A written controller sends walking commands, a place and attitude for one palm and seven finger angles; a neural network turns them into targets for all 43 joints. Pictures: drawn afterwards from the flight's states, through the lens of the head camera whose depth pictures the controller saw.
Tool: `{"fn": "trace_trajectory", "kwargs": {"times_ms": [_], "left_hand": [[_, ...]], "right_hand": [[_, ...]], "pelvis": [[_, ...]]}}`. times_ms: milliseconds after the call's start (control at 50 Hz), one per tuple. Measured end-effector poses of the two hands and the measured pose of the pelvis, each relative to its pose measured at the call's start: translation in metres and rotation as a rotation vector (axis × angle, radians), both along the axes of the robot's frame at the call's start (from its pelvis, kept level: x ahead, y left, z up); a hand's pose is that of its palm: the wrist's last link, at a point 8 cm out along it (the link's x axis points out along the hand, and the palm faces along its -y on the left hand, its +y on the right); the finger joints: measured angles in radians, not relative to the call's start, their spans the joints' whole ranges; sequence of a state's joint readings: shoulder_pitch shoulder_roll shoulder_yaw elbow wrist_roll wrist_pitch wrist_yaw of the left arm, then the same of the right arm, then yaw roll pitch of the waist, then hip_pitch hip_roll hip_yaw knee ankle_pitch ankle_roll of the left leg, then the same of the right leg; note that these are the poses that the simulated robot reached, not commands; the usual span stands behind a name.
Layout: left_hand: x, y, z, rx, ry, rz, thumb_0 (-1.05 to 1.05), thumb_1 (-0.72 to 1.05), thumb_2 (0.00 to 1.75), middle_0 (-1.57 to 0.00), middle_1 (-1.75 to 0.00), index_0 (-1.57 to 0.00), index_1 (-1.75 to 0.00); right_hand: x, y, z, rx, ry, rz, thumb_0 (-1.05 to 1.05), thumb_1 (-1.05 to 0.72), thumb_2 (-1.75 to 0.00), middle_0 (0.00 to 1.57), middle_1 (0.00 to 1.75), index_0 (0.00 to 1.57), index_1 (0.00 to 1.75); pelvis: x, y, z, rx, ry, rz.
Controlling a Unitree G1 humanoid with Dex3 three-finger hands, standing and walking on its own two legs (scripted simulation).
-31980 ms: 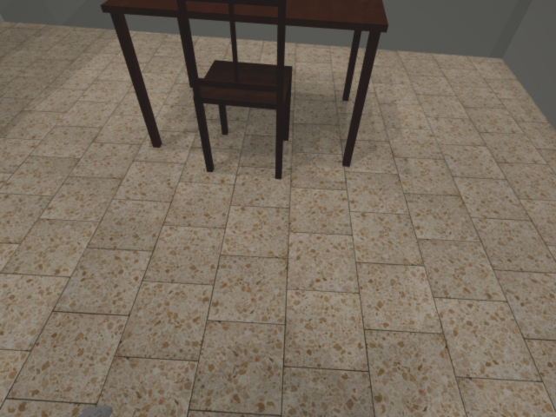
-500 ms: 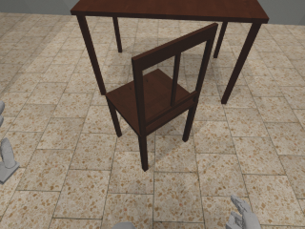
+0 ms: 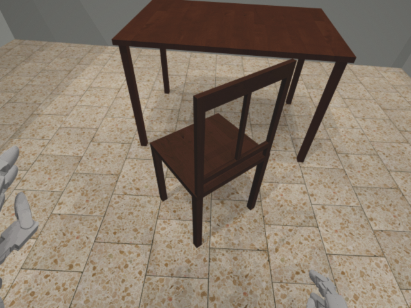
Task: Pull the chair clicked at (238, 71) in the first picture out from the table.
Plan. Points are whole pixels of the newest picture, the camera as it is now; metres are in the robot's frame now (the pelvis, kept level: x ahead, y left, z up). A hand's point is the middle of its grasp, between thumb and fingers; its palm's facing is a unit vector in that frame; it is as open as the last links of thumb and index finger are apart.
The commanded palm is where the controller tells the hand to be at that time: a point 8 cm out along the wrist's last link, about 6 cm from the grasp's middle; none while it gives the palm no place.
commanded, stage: stop stepping back and stand still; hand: left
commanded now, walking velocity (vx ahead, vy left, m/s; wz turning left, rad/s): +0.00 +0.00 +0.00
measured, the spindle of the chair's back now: (242, 129) +0.72 -0.09 -0.08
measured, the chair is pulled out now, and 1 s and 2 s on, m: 0.45 0.45 0.45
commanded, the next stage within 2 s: let the arm hang, fingers relaxed in 0.72 s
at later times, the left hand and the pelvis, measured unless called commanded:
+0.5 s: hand (55, 194) +0.25 +0.26 +0.15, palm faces +0.37 -0.80 -0.48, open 7.4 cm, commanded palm +0.19 +0.30 +0.18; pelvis +0.04 +0.00 +0.00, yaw -1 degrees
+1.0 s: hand (110, 281) +0.20 +0.22 -0.10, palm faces +0.08 -0.93 -0.36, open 7.4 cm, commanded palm none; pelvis +0.04 -0.01 -0.01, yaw +1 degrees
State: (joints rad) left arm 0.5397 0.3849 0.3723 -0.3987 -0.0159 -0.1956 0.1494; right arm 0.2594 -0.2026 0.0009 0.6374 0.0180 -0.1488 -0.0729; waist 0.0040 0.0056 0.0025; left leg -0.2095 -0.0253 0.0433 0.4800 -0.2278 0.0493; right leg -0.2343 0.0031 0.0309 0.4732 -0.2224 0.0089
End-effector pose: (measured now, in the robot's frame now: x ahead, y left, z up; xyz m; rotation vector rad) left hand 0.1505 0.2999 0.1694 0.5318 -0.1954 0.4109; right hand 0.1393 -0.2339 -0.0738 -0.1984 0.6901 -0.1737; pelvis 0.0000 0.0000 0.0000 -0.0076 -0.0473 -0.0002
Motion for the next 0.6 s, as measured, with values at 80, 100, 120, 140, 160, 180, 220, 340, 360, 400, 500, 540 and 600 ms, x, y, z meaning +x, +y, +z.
{"fn": "trace_trajectory", "kwargs": {"times_ms": [80, 100, 120, 140, 160, 180, 220, 340, 360, 400, 500, 540, 600], "left_hand": [[0.008, 0.003, 0.004, 0.011, -0.007, 0.002, 0.01, 0.89, 0.89, -0.21, -0.3, -0.21, -0.3], [0.01, 0.004, 0.005, 0.01, -0.007, 0.002, 0.01, 0.89, 0.89, -0.21, -0.3, -0.21, -0.3], [0.012, 0.004, 0.006, 0.009, -0.006, 0.002, 0.01, 0.89, 0.89, -0.21, -0.3, -0.21, -0.3], [0.015, 0.004, 0.006, 0.007, -0.005, 0.001, 0.01, 0.89, 0.89, -0.21, -0.3, -0.21, -0.3], [0.017, 0.003, 0.005, 0.004, -0.002, 0.0, 0.01, 0.89, 0.89, -0.21, -0.3, -0.21, -0.3], [0.02, 0.003, 0.005, 0.0, 0.002, -0.002, 0.01, 0.89, 0.9, -0.21, -0.3, -0.21, -0.3], [0.025, 0.003, 0.003, -0.01, 0.011, -0.006, 0.01, 0.89, 0.9, -0.21, -0.3, -0.21, -0.3], [0.041, 0.0, 0.0, -0.02, 0.037, -0.023, 0.01, 0.89, 0.89, -0.21, -0.3, -0.21, -0.3], [0.043, -0.001, 0.001, -0.017, 0.04, -0.027, 0.01, 0.89, 0.89, -0.21, -0.3, -0.21, -0.3], [0.047, -0.002, 0.001, -0.012, 0.046, -0.033, 0.01, 0.89, 0.89, -0.21, -0.3, -0.21, -0.3], [0.055, -0.003, 0.004, 0.004, 0.058, -0.043, 0.01, 0.89, 0.89, -0.21, -0.3, -0.21, -0.3], [0.058, -0.004, 0.004, 0.008, 0.062, -0.044, 0.01, 0.89, 0.89, -0.21, -0.3, -0.21, -0.3], [0.06, -0.006, 0.004, 0.011, 0.069, -0.043, 0.01, 0.89, 0.89, -0.21, -0.3, -0.21, -0.3]], "right_hand": [[0.013, 0.01, 0.002, 0.017, -0.012, 0.021, 0.02, -0.9, -0.9, 0.2, 0.3, 0.2, 0.3], [0.017, 0.012, 0.002, 0.021, -0.012, 0.025, 0.02, -0.9, -0.9, 0.2, 0.3, 0.2, 0.3], [0.02, 0.013, 0.003, 0.024, -0.012, 0.029, 0.02, -0.9, -0.9, 0.2, 0.3, 0.2, 0.3], [0.023, 0.014, 0.003, 0.025, -0.012, 0.031, 0.02, -0.9, -0.9, 0.2, 0.3, 0.2, 0.3], [0.026, 0.015, 0.003, 0.026, -0.011, 0.034, 0.02, -0.9, -0.9, 0.2, 0.3, 0.2, 0.3], [0.029, 0.015, 0.004, 0.026, -0.009, 0.035, 0.02, -0.9, -0.9, 0.2, 0.3, 0.2, 0.3], [0.035, 0.015, 0.004, 0.023, -0.004, 0.037, 0.02, -0.9, -0.9, 0.2, 0.3, 0.21, 0.3], [0.05, 0.011, 0.006, 0.01, 0.005, 0.025, 0.02, -0.9, -0.9, 0.2, 0.3, 0.21, 0.3], [0.052, 0.01, 0.006, 0.008, 0.006, 0.022, 0.02, -0.9, -0.9, 0.2, 0.3, 0.21, 0.3], [0.056, 0.008, 0.006, 0.005, 0.009, 0.014, 0.02, -0.9, -0.9, 0.2, 0.3, 0.2, 0.3], [0.062, 0.003, 0.006, 0.003, 0.018, -0.004, 0.02, -0.9, -0.9, 0.2, 0.3, 0.2, 0.3], [0.064, 0.001, 0.006, 0.004, 0.022, -0.009, 0.02, -0.9, -0.9, 0.2, 0.3, 0.2, 0.3], [0.065, -0.001, 0.004, 0.006, 0.029, -0.014, 0.02, -0.9, -0.9, 0.2, 0.3, 0.2, 0.3]], "pelvis": [[0.006, 0.001, 0.001, 0.001, 0.003, 0.0], [0.008, 0.002, 0.002, 0.0, 0.006, -0.002], [0.01, 0.002, 0.002, -0.001, 0.008, -0.004], [0.012, 0.002, 0.003, -0.002, 0.011, -0.005], [0.014, 0.003, 0.003, -0.003, 0.013, -0.006], [0.016, 0.003, 0.004, -0.004, 0.015, -0.007], [0.02, 0.003, 0.004, -0.004, 0.016, -0.008], [0.031, 0.004, 0.005, -0.002, 0.019, -0.011], [0.032, 0.004, 0.005, -0.002, 0.02, -0.011], [0.036, 0.004, 0.005, -0.002, 0.023, -0.012], [0.043, 0.002, 0.005, -0.001, 0.029, -0.014], [0.045, 0.002, 0.005, -0.001, 0.031, -0.014], [0.048, 0.0, 0.005, 0.0, 0.034, -0.013]]}}
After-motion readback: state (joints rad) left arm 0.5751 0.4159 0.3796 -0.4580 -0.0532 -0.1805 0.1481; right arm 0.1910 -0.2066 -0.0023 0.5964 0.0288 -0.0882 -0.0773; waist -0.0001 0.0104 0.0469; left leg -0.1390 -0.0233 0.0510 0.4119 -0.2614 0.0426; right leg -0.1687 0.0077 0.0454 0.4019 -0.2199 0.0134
